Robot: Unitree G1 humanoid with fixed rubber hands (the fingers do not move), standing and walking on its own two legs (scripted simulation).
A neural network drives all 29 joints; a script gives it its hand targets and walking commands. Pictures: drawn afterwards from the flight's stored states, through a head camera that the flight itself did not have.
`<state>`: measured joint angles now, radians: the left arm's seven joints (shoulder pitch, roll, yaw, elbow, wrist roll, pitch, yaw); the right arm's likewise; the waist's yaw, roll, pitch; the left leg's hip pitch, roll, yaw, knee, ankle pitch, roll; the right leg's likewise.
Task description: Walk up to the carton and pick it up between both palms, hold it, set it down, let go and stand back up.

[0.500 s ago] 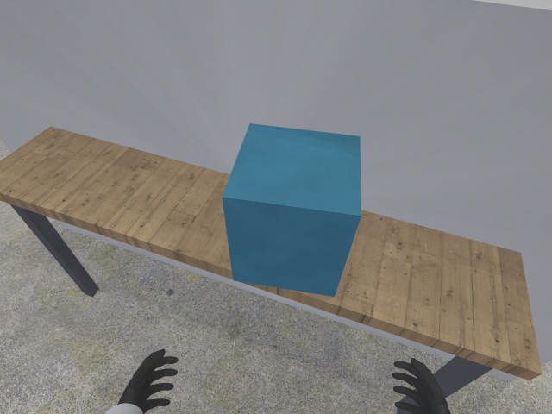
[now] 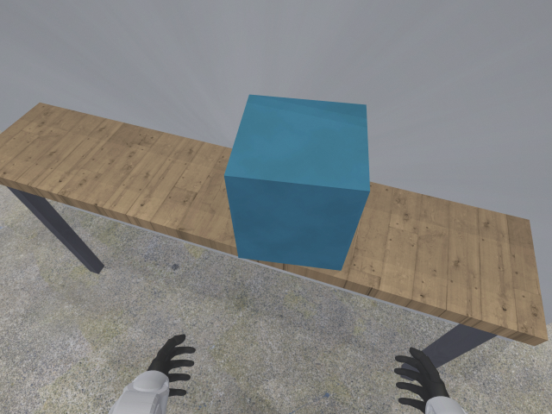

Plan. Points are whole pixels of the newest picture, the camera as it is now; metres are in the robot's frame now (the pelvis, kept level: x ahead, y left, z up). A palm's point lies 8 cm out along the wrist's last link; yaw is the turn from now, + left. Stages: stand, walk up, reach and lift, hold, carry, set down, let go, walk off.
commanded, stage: let go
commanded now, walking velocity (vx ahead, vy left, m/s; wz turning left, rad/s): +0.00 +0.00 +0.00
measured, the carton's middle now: (297, 187) +0.50 +0.01 -0.02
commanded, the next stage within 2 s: stand in 0.14 s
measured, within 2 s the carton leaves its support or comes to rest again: neither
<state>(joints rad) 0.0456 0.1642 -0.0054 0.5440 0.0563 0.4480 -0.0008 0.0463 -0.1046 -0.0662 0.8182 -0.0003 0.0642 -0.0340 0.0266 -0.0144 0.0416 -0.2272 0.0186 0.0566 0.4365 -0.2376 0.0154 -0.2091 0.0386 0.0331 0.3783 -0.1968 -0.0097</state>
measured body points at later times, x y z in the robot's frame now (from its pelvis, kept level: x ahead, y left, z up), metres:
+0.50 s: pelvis +0.04 +0.00 +0.00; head +0.04 -0.01 +0.45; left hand +0.11 +0.25 -0.13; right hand +0.04 -0.28 -0.15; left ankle -0.01 +0.10 -0.74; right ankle +0.00 -0.12 -0.74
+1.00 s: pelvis +0.05 +0.01 +0.00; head +0.04 +0.00 +0.45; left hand +0.07 +0.23 -0.16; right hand -0.03 -0.21 -0.17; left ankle -0.01 +0.10 -0.74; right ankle +0.00 -0.12 -0.74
